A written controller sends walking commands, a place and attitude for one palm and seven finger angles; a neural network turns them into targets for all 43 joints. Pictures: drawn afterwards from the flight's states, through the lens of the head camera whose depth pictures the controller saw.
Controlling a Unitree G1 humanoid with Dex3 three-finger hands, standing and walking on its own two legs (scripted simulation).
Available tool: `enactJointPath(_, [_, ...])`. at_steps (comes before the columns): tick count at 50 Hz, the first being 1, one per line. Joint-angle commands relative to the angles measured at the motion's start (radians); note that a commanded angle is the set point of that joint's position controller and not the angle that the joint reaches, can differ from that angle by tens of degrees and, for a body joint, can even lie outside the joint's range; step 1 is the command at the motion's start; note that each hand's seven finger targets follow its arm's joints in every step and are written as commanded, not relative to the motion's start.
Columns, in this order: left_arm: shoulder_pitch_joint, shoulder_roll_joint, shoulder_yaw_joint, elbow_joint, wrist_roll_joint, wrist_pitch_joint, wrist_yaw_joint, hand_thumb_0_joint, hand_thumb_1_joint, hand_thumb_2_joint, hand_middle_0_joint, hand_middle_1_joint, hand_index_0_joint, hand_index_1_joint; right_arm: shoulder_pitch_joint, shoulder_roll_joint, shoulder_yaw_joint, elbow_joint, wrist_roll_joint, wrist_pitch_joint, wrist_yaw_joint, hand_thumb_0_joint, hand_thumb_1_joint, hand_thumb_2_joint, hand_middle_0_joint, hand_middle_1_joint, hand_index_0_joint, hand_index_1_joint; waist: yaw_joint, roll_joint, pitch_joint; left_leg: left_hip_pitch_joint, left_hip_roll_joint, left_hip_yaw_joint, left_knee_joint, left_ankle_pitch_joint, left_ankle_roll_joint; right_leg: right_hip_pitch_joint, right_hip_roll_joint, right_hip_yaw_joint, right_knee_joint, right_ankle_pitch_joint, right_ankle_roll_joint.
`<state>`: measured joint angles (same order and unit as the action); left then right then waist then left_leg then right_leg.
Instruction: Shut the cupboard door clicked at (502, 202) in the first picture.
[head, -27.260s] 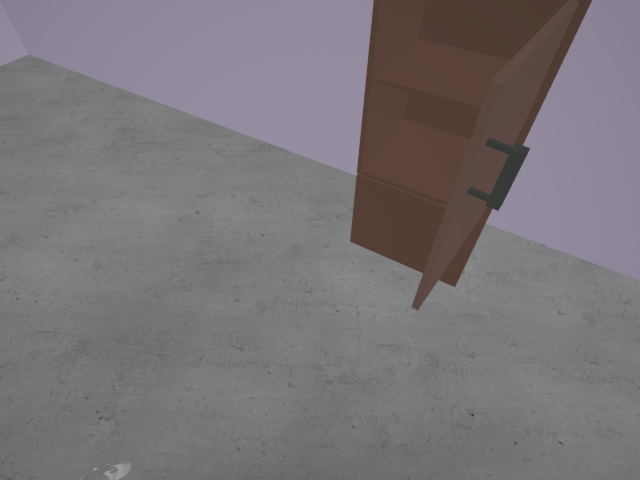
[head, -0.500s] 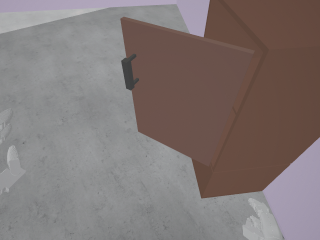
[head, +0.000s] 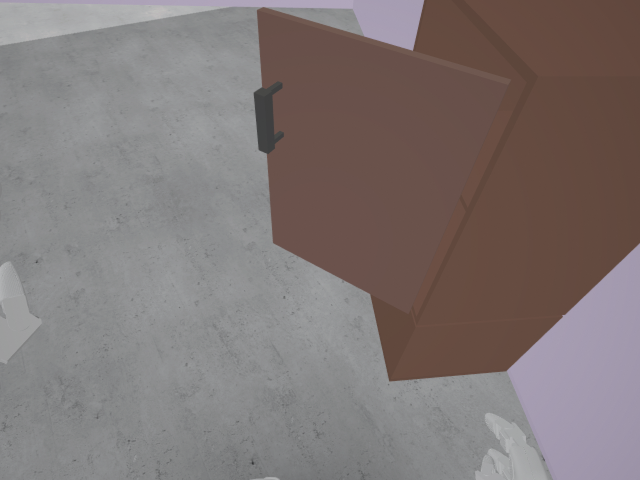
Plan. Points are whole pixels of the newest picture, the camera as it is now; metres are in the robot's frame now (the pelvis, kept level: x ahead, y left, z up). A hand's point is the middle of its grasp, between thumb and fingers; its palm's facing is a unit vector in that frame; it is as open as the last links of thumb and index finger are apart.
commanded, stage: step back with the hand held close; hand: left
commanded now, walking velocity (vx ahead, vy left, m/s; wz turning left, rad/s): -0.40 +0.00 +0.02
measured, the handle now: (271, 117) +0.71 +0.14 +0.07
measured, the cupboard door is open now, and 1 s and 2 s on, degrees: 53 53 53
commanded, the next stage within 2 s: stop stepping back and stand still in 0.76 s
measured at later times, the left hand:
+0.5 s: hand out of the picture +0.15 +0.25 +0.19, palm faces +0.43 -0.78 -0.46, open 7.4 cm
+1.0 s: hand out of the picture +0.07 +0.25 +0.19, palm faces +0.34 -0.83 -0.45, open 7.4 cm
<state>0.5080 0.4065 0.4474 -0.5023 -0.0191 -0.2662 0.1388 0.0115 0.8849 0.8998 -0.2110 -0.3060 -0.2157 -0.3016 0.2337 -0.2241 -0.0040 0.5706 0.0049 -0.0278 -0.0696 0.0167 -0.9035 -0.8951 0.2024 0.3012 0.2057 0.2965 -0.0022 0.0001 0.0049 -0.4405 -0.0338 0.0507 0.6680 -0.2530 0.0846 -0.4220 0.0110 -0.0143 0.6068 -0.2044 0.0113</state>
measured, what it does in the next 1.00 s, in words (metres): walks backwards: right foot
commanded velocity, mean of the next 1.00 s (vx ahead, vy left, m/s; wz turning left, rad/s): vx -0.29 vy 0.00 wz -0.03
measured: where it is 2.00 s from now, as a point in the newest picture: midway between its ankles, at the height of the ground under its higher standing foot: outside the picture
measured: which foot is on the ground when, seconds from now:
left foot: down 0.00-1.00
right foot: down 0.00-0.54, up 0.56-0.78, down 0.80-1.00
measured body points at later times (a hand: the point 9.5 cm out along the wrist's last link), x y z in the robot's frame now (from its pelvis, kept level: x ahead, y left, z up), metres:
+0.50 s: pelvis -0.04 -0.01 +0.00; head -0.03 +0.02 +0.45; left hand +0.12 +0.29 +0.21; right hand +0.13 -0.25 -0.07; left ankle +0.06 +0.07 -0.72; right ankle +0.04 -0.14 -0.72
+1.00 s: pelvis -0.14 +0.00 +0.00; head -0.13 +0.04 +0.45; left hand +0.05 +0.29 +0.22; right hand +0.04 -0.23 -0.05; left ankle +0.06 +0.07 -0.71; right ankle -0.20 -0.16 -0.72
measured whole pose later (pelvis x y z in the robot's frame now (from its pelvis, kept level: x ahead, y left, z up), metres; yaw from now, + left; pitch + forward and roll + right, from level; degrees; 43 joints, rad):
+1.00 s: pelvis -0.14 +0.00 +0.00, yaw +1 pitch +1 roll -5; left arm 0.54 0.51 0.45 -0.57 -0.08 -0.26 0.11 0.01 0.88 0.90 -0.21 -0.31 -0.22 -0.30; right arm 0.18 -0.15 0.01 0.59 -0.01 -0.07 -0.07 0.02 -0.90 -0.89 0.20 0.30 0.21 0.30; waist -0.06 -0.01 -0.03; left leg -0.57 0.05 0.09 0.50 -0.13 0.00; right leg -0.15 0.03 0.01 0.51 -0.40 -0.01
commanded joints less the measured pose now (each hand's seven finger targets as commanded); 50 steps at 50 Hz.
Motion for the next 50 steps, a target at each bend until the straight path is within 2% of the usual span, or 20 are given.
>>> enactJointPath(1, [-0.018, 0.207, 0.151, -0.203, -0.008, -0.08, 0.027, 0.0, 0.9, 0.9, -0.2, -0.3, -0.2, -0.3, -0.096, -0.145, -0.059, -0.158, 0.0, -0.07, -0.011, 0.0, -0.9, -0.9, 0.2, 0.3, 0.2, 0.3, -0.005, 0.074, -0.107, -0.254, 0.163, -0.235, -0.31, -0.346, 0.019, 0.303, -0.045, 0.148, -0.013, -0.021, -0.03])
enactJointPath(5, [-0.024, 0.206, 0.172, -0.197, -0.003, -0.083, 0.018, 0.0, 0.9, 0.9, -0.2, -0.3, -0.2, -0.3, -0.109, -0.149, -0.067, -0.153, -0.01, -0.079, -0.02, 0.0, -0.9, -0.9, 0.2, 0.3, 0.2, 0.3, 0.009, 0.151, -0.119, -0.391, 0.262, -0.306, -0.411, -0.322, 0.056, 0.466, 0.03, 0.076, 0.178, 0.115, 0.002])
enactJointPath(8, [0.011, 0.194, 0.166, -0.186, -0.008, -0.085, 0.007, 0.0, 0.9, 0.9, -0.2, -0.3, -0.2, -0.3, -0.103, -0.145, -0.072, -0.152, -0.006, -0.084, -0.016, 0.0, -0.9, -0.9, 0.2, 0.3, 0.2, 0.3, 0.006, 0.081, -0.126, -0.352, 0.241, -0.288, -0.357, -0.266, 0.05, 0.444, 0.027, 0.102, 0.14, 0.149, -0.005])
enactJointPath(11, [-0.007, 0.193, 0.158, -0.22, -0.01, -0.089, 0.001, 0.0, 0.9, 0.9, -0.2, -0.3, -0.2, -0.3, -0.105, -0.149, -0.071, -0.144, -0.01, -0.084, -0.013, 0.0, -0.9, -0.9, 0.2, 0.3, 0.2, 0.3, -0.001, 0.129, -0.148, -0.336, 0.21, -0.248, -0.316, -0.252, 0.036, 0.431, 0.001, 0.159, 0.126, 0.207, -0.018])
enactJointPath(14, [-0.015, 0.193, 0.15, -0.232, -0.01, -0.084, 0.003, 0.0, 0.9, 0.9, -0.2, -0.3, -0.2, -0.3, -0.092, -0.135, -0.073, -0.14, -0.004, -0.082, -0.011, 0.0, -0.9, -0.9, 0.2, 0.3, 0.2, 0.3, -0.006, 0.049, -0.16, -0.288, 0.155, -0.206, -0.231, -0.295, 0.011, 0.356, -0.051, 0.238, 0.039, 0.166, -0.041])
enactJointPath(17, [-0.026, 0.244, 0.177, -0.245, -0.009, -0.082, 0.015, 0.0, 0.9, 0.9, -0.2, -0.3, -0.2, -0.3, -0.083, -0.124, -0.076, -0.137, -0.014, -0.07, -0.004, 0.0, -0.9, -0.9, 0.2, 0.3, 0.2, 0.3, -0.013, -0.035, -0.133, -0.168, 0.083, -0.155, -0.081, -0.291, -0.031, 0.154, -0.17, 0.383, -0.154, -0.041, -0.099])
enactJointPath(20, [-0.006, 0.238, 0.15, -0.238, -0.017, -0.08, 0.033, 0.0, 0.9, 0.9, -0.2, -0.3, -0.2, -0.3, -0.077, -0.096, -0.069, -0.124, -0.01, -0.052, 0.005, 0.0, -0.9, -0.9, 0.2, 0.3, 0.2, 0.3, -0.026, -0.091, -0.16, 0.031, 0.049, -0.118, -0.001, -0.126, -0.063, 0.008, -0.227, 0.352, -0.245, -0.04, -0.125])
enactJointPath(24, [0.022, 0.229, 0.152, -0.224, -0.02, -0.082, 0.043, 0.0, 0.9, 0.9, -0.2, -0.3, -0.2, -0.3, -0.089, -0.116, -0.07, -0.132, -0.002, -0.046, -0.007, 0.0, -0.9, -0.9, 0.2, 0.3, 0.2, 0.3, -0.034, 0.022, -0.133, 0.009, 0.113, -0.191, -0.182, -0.212, -0.029, 0.009, -0.094, 0.188, -0.18, -0.141, -0.057])
enactJointPath(27, [-0.023, 0.215, 0.173, -0.221, -0.002, -0.093, 0.03, 0.0, 0.9, 0.9, -0.2, -0.3, -0.2, -0.3, -0.142, -0.15, -0.072, -0.147, -0.005, -0.084, -0.029, 0.0, -0.9, -0.9, 0.2, 0.3, 0.2, 0.3, -0.013, 0.286, -0.107, -0.404, 0.344, -0.443, -0.569, -0.589, 0.069, 0.384, 0.102, 0.039, 0.236, -0.08, 0.015])
enactJointPath(28, [-0.034, 0.229, 0.188, -0.242, -0.005, -0.092, 0.023, 0.0, 0.9, 0.9, -0.2, -0.3, -0.2, -0.3, -0.127, -0.142, -0.08, -0.132, -0.014, -0.096, -0.03, 0.0, -0.9, -0.9, 0.2, 0.3, 0.2, 0.3, -0.007, 0.27, -0.137, -0.369, 0.381, -0.449, -0.575, -0.525, 0.073, 0.383, 0.102, 0.05, 0.321, -0.11, 0.012])
enactJointPath(29, [-0.026, 0.225, 0.183, -0.239, -0.009, -0.088, 0.017, 0.0, 0.9, 0.9, -0.2, -0.3, -0.2, -0.3, -0.122, -0.134, -0.085, -0.124, -0.012, -0.107, -0.023, 0.0, -0.9, -0.9, 0.2, 0.3, 0.2, 0.3, -0.001, 0.2, -0.162, -0.289, 0.377, -0.409, -0.533, -0.451, 0.069, 0.341, 0.102, 0.058, 0.346, -0.163, 0.008])
enactJointPath(34, [0.009, 0.172, 0.096, -0.221, -0.053, -0.071, 0.004, 0.0, 0.9, 0.9, -0.2, -0.3, -0.2, -0.3, -0.12, -0.109, -0.07, -0.077, -0.013, -0.141, 0.0, 0.0, -0.9, -0.9, 0.2, 0.3, 0.2, 0.3, 0.005, 0.194, -0.151, 0.039, 0.323, -0.241, -0.501, -0.271, -0.031, 0.183, 0.069, -0.01, -0.002, -0.312, -0.017])
enactJointPath(37, [-0.069, 0.191, 0.078, -0.26, -0.042, -0.086, 0.003, 0.0, 0.9, 0.9, -0.2, -0.3, -0.2, -0.3, -0.085, -0.096, -0.058, -0.027, -0.033, -0.132, 0.006, 0.0, -0.9, -0.9, 0.2, 0.3, 0.2, 0.3, -0.004, 0.154, -0.182, 0.24, 0.264, -0.16, -0.365, -0.017, -0.099, 0.12, -0.034, 0.112, -0.32, -0.162, -0.056])
enactJointPath(39, [-0.171, 0.224, 0.082, -0.256, -0.041, -0.091, 0.013, 0.0, 0.9, 0.9, -0.2, -0.3, -0.2, -0.3, -0.106, -0.091, -0.054, -0.022, -0.029, -0.129, -0.003, 0.0, -0.9, -0.9, 0.2, 0.3, 0.2, 0.3, -0.006, 0.081, -0.199, 0.368, 0.202, -0.039, -0.215, 0.156, -0.132, -0.007, -0.11, 0.186, -0.333, -0.043, -0.085])
enactJointPath(40, [-0.205, 0.256, 0.11, -0.257, -0.038, -0.097, 0.021, 0.0, 0.9, 0.9, -0.2, -0.3, -0.2, -0.3, -0.125, -0.094, -0.056, -0.027, -0.034, -0.138, -0.012, 0.0, -0.9, -0.9, 0.2, 0.3, 0.2, 0.3, 0.005, 0.074, -0.234, 0.413, 0.199, -0.011, -0.211, 0.187, -0.135, -0.018, -0.112, 0.164, -0.309, -0.005, -0.07])
enactJointPath(41, [-0.242, 0.204, 0.054, -0.258, -0.036, -0.094, 0.01, 0.0, 0.9, 0.9, -0.2, -0.3, -0.2, -0.3, -0.109, -0.084, -0.068, -0.025, -0.012, -0.14, -0.014, 0.0, -0.9, -0.9, 0.2, 0.3, 0.2, 0.3, -0.023, 0.01, -0.25, 0.488, 0.156, 0.0, -0.212, 0.163, -0.13, -0.073, -0.06, 0.087, -0.286, -0.039, -0.044])
enactJointPath(43, [-0.138, 0.26, 0.125, -0.277, -0.047, -0.081, 0.003, 0.0, 0.9, 0.9, -0.2, -0.3, -0.2, -0.3, -0.134, -0.084, -0.071, -0.066, -0.003, -0.138, -0.017, 0.0, -0.9, -0.9, 0.2, 0.3, 0.2, 0.3, -0.018, 0.059, -0.255, 0.5, 0.171, -0.022, -0.268, 0.124, -0.109, -0.064, -0.005, 0.028, -0.243, -0.097, -0.021])
enactJointPath(46, [0.071, 0.267, 0.183, -0.232, -0.074, -0.048, -0.006, 0.0, 0.9, 0.9, -0.2, -0.3, -0.2, -0.3, -0.151, -0.097, -0.059, -0.127, -0.003, -0.104, -0.007, 0.0, -0.9, -0.9, 0.2, 0.3, 0.2, 0.3, -0.001, 0.174, -0.189, 0.327, 0.137, -0.031, -0.316, -0.221, -0.152, -0.024, 0.029, -0.019, -0.265, -0.407, -0.08])
enactJointPath(48, [0.152, 0.276, 0.203, -0.221, -0.084, -0.018, -0.001, 0.0, 0.9, 0.9, -0.2, -0.3, -0.2, -0.3, -0.128, -0.085, -0.048, -0.137, -0.008, -0.081, -0.01, 0.0, -0.9, -0.9, 0.2, 0.3, 0.2, 0.3, -0.007, 0.039, -0.164, 0.349, 0.067, 0.019, -0.103, -0.147, -0.163, -0.131, -0.06, 0.059, -0.339, -0.502, -0.139])
enactJointPath(50, [0.102, 0.268, 0.187, -0.224, -0.081, 0.004, 0.013, 0.0, 0.9, 0.9, -0.2, -0.3, -0.2, -0.3, -0.092, -0.083, -0.047, -0.108, -0.016, -0.063, -0.016, 0.0, -0.9, -0.9, 0.2, 0.3, 0.2, 0.3, -0.02, -0.148, -0.077, 0.358, 0.058, -0.048, 0.204, -0.066, -0.136, -0.337, -0.219, 0.238, -0.429, -0.577, -0.198])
